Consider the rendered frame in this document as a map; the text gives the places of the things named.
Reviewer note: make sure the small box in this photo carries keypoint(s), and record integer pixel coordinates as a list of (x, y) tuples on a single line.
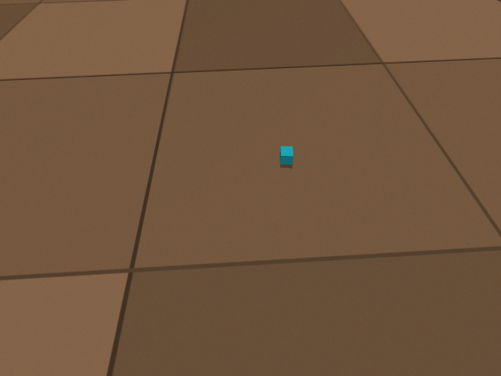
[(286, 155)]

